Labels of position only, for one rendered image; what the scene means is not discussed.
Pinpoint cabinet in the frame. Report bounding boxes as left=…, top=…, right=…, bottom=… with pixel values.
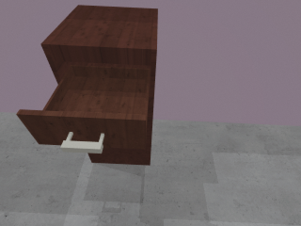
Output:
left=41, top=5, right=158, bottom=166

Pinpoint handle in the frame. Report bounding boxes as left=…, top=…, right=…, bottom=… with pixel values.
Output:
left=60, top=132, right=104, bottom=153

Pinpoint drawer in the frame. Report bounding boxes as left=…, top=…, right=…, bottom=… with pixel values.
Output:
left=16, top=65, right=151, bottom=150

